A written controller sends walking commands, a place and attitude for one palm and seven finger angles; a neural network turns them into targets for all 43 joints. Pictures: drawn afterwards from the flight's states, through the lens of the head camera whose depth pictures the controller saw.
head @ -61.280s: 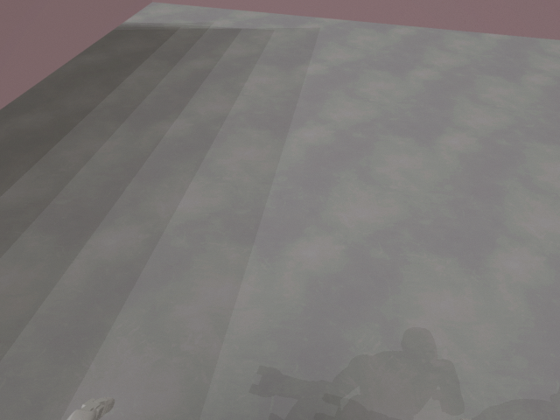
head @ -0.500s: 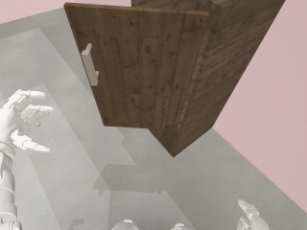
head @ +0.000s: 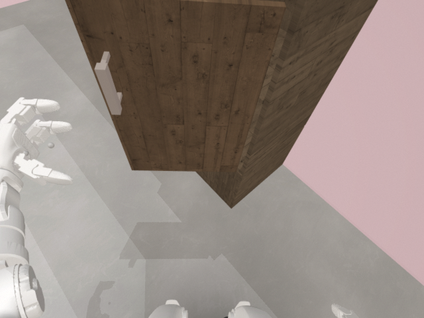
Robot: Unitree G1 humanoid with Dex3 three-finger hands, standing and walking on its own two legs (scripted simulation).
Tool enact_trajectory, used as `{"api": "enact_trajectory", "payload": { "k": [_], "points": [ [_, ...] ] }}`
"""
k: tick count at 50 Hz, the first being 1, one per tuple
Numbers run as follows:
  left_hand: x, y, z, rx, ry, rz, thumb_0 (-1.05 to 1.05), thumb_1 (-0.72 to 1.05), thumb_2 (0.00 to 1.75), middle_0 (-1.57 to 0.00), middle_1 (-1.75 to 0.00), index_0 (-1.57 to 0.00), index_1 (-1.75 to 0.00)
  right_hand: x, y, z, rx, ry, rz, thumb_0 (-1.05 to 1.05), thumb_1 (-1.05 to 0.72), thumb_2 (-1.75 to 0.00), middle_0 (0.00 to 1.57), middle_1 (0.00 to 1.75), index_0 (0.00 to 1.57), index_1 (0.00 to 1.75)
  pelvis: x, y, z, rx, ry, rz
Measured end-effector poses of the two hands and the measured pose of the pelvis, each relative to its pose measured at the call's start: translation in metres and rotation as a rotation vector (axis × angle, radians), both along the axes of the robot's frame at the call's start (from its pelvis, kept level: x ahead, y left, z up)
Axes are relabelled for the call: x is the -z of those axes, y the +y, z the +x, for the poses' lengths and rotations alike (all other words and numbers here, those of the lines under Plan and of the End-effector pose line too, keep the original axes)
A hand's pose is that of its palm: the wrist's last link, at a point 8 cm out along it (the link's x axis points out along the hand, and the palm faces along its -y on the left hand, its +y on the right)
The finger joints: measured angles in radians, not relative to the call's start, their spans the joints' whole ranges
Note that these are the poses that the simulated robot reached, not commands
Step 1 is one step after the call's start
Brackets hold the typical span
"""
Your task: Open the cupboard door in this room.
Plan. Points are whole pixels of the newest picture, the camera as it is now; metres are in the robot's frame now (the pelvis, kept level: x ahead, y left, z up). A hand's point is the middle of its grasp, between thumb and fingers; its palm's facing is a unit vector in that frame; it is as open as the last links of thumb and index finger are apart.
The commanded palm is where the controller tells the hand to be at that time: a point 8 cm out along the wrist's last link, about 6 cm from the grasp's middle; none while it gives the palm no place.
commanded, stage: move the hooked fingers beside the handle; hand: left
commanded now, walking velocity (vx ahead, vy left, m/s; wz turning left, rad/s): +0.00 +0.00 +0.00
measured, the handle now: (111, 84) +0.57 +0.23 +0.06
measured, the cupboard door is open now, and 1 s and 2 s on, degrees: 49 49 49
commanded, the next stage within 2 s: slide the fingers in behind the handle in 1.60 s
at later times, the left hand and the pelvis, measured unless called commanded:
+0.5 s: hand (68, 112) +0.47 +0.29 +0.07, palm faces +0.03 -1.00 +0.00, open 14.0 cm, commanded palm +0.46 +0.33 +0.07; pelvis +0.00 +0.02 -0.01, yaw -1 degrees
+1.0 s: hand (81, 99) +0.51 +0.28 +0.07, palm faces +0.02 -1.00 -0.01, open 13.9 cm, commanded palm +0.50 +0.32 +0.06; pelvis +0.01 +0.01 -0.01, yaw -2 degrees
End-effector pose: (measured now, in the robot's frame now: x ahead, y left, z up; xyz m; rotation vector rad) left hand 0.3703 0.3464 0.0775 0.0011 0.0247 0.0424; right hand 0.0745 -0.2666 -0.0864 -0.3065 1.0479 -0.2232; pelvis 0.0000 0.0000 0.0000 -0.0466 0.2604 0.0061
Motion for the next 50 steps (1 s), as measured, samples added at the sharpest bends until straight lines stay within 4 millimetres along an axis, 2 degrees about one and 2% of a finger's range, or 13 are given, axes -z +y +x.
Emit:
{"api": "enact_trajectory", "payload": {
  "k": [10, 22, 31, 43, 50],
  "points": [
    [0.005, -0.001, 0.03, 0.014, 0.011, -0.006, -0.01, -0.5, 0.3, -0.3, -1.2, -0.3, -1.2, 0.004, 0.009, -0.016, 0.018, 0.071, -0.012, 0.01, -0.91, -0.9, 0.21, 0.3, 0.2, 0.3, 0.004, 0.011, -0.003, -0.002, 0.024, -0.011],
    [0.005, -0.002, 0.072, 0.018, 0.001, 0.007, -0.01, -0.49, 0.3, -0.3, -1.2, -0.3, -1.2, 0.008, 0.013, -0.061, 0.079, 0.24, -0.03, 0.01, -0.91, -0.9, 0.21, 0.3, 0.2, 0.3, 0.009, 0.019, -0.002, 0.001, 0.07, -0.025],
    [0.004, -0.004, 0.094, 0.01, 0.02, 0.012, -0.01, -0.49, 0.3, -0.3, -1.2, -0.3, -1.2, 0.006, 0.014, -0.087, 0.129, 0.324, -0.031, 0.0, -0.91, -0.9, 0.21, 0.3, 0.2, 0.3, 0.011, 0.018, 0.001, 0.01, 0.094, -0.03],
    [0.003, -0.01, 0.126, 0.011, 0.023, 0.02, -0.01, -0.49, 0.3, -0.3, -1.2, -0.3, -1.2, 0.005, 0.008, -0.101, 0.15, 0.387, -0.049, 0.0, -0.91, -0.9, 0.21, 0.3, 0.2, 0.3, 0.016, 0.013, 0.001, 0.01, 0.139, -0.037],
    [0.008, -0.014, 0.122, 0.019, 0.036, 0.009, -0.01, -0.49, 0.3, -0.3, -1.2, -0.3, -1.2, 0.004, 0.009, -0.101, 0.165, 0.393, -0.023, 0.0, -0.91, -0.9, 0.21, 0.3, 0.2, 0.3, 0.013, 0.011, 0.007, 0.028, 0.139, -0.032]
  ]
}}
